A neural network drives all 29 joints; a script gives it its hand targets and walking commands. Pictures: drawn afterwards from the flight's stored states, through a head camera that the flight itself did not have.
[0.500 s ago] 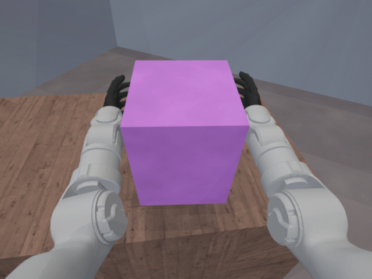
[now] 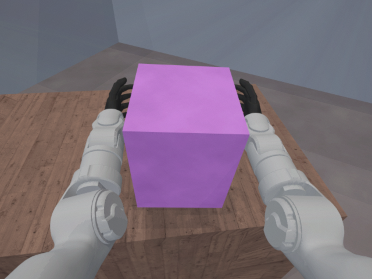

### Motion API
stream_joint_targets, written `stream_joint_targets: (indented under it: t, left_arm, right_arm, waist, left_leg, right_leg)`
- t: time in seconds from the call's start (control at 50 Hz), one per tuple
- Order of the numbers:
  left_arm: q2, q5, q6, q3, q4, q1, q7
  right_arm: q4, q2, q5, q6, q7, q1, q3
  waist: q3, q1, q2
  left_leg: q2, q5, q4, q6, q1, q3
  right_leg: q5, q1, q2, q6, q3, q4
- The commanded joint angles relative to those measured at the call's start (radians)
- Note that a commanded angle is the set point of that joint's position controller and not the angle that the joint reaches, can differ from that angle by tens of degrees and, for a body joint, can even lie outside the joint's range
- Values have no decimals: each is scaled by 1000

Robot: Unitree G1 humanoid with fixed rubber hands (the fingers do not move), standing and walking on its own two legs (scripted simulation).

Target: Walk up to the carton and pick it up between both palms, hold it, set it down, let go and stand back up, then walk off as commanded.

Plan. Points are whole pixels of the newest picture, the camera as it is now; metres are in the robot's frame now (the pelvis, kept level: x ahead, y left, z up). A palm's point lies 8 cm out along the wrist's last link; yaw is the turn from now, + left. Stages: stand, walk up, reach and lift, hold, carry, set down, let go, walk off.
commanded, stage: set down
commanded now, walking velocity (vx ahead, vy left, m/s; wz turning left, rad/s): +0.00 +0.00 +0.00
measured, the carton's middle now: (182, 139) +0.41 +0.04 +0.12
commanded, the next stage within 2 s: none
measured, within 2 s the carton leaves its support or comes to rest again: rests again in 0.88 s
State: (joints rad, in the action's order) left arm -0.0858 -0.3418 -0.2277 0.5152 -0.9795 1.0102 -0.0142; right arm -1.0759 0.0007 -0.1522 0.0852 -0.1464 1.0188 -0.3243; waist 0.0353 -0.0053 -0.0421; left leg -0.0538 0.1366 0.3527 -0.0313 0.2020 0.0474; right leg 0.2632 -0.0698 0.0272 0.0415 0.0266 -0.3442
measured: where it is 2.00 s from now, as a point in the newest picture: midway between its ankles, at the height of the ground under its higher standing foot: outside the picture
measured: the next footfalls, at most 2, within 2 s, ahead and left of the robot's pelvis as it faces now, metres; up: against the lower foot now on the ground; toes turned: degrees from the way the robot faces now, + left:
none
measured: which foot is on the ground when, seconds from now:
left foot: down 0.00-1.00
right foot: down 0.00-1.00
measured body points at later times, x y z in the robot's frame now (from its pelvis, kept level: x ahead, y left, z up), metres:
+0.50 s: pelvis +0.00 +0.00 +0.00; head +0.00 +0.02 +0.45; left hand +0.44 +0.19 +0.15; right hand +0.44 -0.11 +0.16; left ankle +0.03 +0.14 -0.75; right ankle -0.05 -0.14 -0.75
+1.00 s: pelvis +0.00 +0.00 +0.00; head +0.02 +0.02 +0.45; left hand +0.44 +0.19 +0.12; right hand +0.45 -0.10 +0.14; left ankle +0.03 +0.14 -0.75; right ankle -0.05 -0.14 -0.75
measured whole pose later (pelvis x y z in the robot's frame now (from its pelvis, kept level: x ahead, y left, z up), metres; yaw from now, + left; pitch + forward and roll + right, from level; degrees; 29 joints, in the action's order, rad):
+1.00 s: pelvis +0.00 +0.00 +0.00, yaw +0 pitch +3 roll +0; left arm -0.08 -0.36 -0.08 0.53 -1.00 0.92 0.00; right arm -1.08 -0.04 -0.24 -0.06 -0.14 0.95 -0.38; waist 0.04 -0.01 -0.04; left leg -0.05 0.13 0.35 -0.03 0.28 0.05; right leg 0.26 -0.15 0.03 0.04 0.03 -0.34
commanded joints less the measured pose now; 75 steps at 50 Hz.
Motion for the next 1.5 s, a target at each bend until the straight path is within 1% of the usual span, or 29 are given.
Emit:
stream_joint_targets:
  t: [0.0,0.1,0.16,0.2,0.26,0.3,0.32,0.42,0.44,0.46,0.6,0.62,0.7,0.72,0.76,0.8,0.86,0.94,0.98,1.06,1.08,1.12,1.18,1.2,1.26,1.34,1.36,1.44,1.48]
  left_arm:
    - [500,0,75,-104,60,572,114]
    - [502,-9,81,-90,41,546,119]
    - [506,-9,91,-94,49,548,119]
    - [510,-7,100,-103,53,554,120]
    - [514,-13,107,-96,41,541,121]
    - [520,-15,114,-102,47,541,119]
    - [520,-15,119,-101,48,535,118]
    - [532,-18,134,-107,49,527,118]
    - [531,-18,138,-106,52,522,117]
    - [540,-14,145,-115,54,525,116]
    - [540,-21,170,-113,44,495,119]
    - [548,-18,173,-121,46,498,119]
    - [552,-20,191,-128,56,493,112]
    - [556,-18,197,-137,65,496,112]
    - [555,-17,206,-134,59,492,110]
    - [561,-15,213,-146,63,491,109]
    - [566,-12,225,-154,73,487,105]
    - [554,-16,232,-143,50,466,106]
    - [562,-16,234,-144,50,454,108]
    - [559,-24,236,-139,54,448,108]
    - [554,-27,236,-131,46,444,109]
    - [559,-27,234,-133,42,433,112]
    - [554,-37,236,-122,41,432,115]
    - [555,-32,235,-123,31,432,117]
    - [545,-44,232,-103,17,407,123]
    - [550,-53,229,-102,28,393,125]
    - [551,-47,231,-105,32,401,124]
    - [504,-61,233,-77,11,401,125]
    - [445,-57,238,-67,-3,398,113]
  right_arm:
    - [166,-561,-28,-121,199,663,104]
    - [181,-563,-46,-128,199,652,103]
    - [176,-568,-51,-136,201,642,104]
    - [171,-570,-58,-141,201,634,94]
    - [179,-572,-67,-151,201,632,95]
    - [170,-573,-76,-157,203,620,89]
    - [166,-578,-77,-158,203,615,91]
    - [170,-579,-94,-174,204,604,87]
    - [169,-583,-94,-175,205,598,92]
    - [169,-586,-96,-182,206,597,92]
    - [158,-606,-117,-199,203,565,99]
    - [167,-603,-118,-207,205,572,96]
    - [163,-609,-125,-222,207,559,104]
    - [157,-609,-129,-224,207,553,99]
    - [159,-616,-131,-232,207,555,106]
    - [150,-611,-138,-239,209,542,98]
    - [149,-612,-143,-250,210,535,99]
    - [138,-610,-151,-250,211,512,92]
    - [150,-612,-156,-256,212,515,93]
    - [141,-608,-167,-255,215,494,77]
    - [146,-613,-169,-256,215,494,77]
    - [141,-609,-176,-254,216,484,70]
    - [144,-614,-181,-252,219,477,61]
    - [154,-611,-188,-253,219,484,55]
    - [150,-608,-191,-247,221,464,56]
    - [145,-612,-197,-243,225,440,47]
    - [142,-610,-201,-243,225,439,41]
    - [149,-592,-208,-243,224,430,30]
    - [144,-520,-202,-246,218,424,13]
  waist:
    - [468,-128,34]
    - [466,-133,21]
    - [468,-133,25]
    - [482,-123,30]
    - [483,-131,27]
    - [491,-127,36]
    - [488,-128,27]
    - [499,-128,30]
    - [500,-134,30]
    - [513,-128,32]
    - [516,-133,20]
    - [526,-128,25]
    - [554,-137,34]
    - [558,-130,37]
    - [564,-138,29]
    - [564,-129,38]
    - [585,-131,43]
    - [558,-131,32]
    - [573,-135,29]
    - [551,-132,39]
    - [543,-137,32]
    - [532,-127,30]
    - [525,-133,29]
    - [520,-128,22]
    - [494,-139,15]
    - [488,-132,25]
    - [489,-125,21]
    - [479,-133,12]
    - [501,-134,19]
  left_leg:
    - [63,-428,7,6,-304,106]
    - [63,-428,4,9,-296,110]
    - [63,-426,5,10,-289,113]
    - [63,-437,8,5,-298,111]
    - [61,-442,10,7,-291,114]
    - [58,-453,12,3,-297,113]
    - [57,-452,13,5,-299,113]
    - [54,-473,17,0,-299,115]
    - [54,-478,18,3,-301,116]
    - [52,-489,23,-1,-301,113]
    - [56,-489,22,6,-273,119]
    - [52,-503,26,0,-284,117]
    - [49,-526,33,-4,-294,118]
    - [49,-539,38,-7,-296,118]
    - [49,-538,38,-5,-285,121]
    - [44,-548,39,-8,-295,118]
    - [40,-563,43,-13,-310,118]
    - [40,-543,37,-9,-297,117]
    - [43,-541,35,-7,-289,122]
    - [39,-540,32,-9,-295,123]
    - [41,-536,31,-6,-287,124]
    - [40,-532,28,-5,-294,123]
    - [41,-500,19,-1,-280,128]
    - [42,-491,18,0,-279,126]
    - [42,-486,11,5,-267,130]
    - [40,-496,10,3,-281,128]
    - [39,-497,11,1,-286,126]
    - [45,-472,0,8,-268,137]
    - [44,-486,4,3,-277,137]
  right_leg:
    - [-371,-59,-98,44,-107,72]
    - [-386,-50,-94,47,-106,73]
    - [-387,-51,-94,48,-107,68]
    - [-381,-60,-94,45,-111,72]
    - [-387,-60,-94,45,-108,70]
    - [-382,-71,-95,41,-111,71]
    - [-375,-72,-95,42,-111,71]
    - [-378,-77,-95,40,-116,70]
    - [-389,-82,-93,42,-113,69]
    - [-396,-86,-94,42,-115,65]
    - [-438,-66,-85,45,-108,57]
    - [-434,-75,-90,44,-112,55]
    - [-426,-87,-88,41,-114,57]
    - [-431,-96,-89,41,-115,54]
    - [-444,-90,-86,42,-113,52]
    - [-431,-109,-88,40,-118,53]
    - [-416,-120,-90,36,-122,56]
    - [-400,-120,-87,36,-119,61]
    - [-417,-114,-86,35,-118,59]
    - [-386,-127,-86,33,-123,62]
    - [-392,-124,-84,36,-119,61]
    - [-390,-126,-84,35,-120,63]
    - [-368,-117,-81,35,-117,66]
    - [-369,-117,-83,35,-118,66]
    - [-383,-101,-78,39,-116,64]
    - [-376,-107,-79,37,-117,67]
    - [-370,-114,-81,37,-121,65]
    - [-380,-98,-74,40,-115,67]
    - [-393,-102,-75,38,-115,63]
